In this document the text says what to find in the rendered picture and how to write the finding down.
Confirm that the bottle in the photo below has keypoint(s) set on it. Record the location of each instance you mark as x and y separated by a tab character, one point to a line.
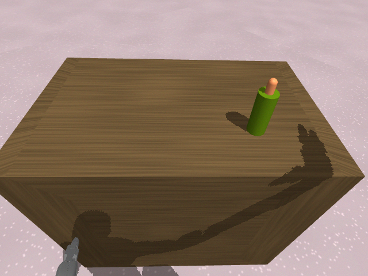
264	105

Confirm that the left robot hand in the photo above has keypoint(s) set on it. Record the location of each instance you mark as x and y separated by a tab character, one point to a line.
70	265

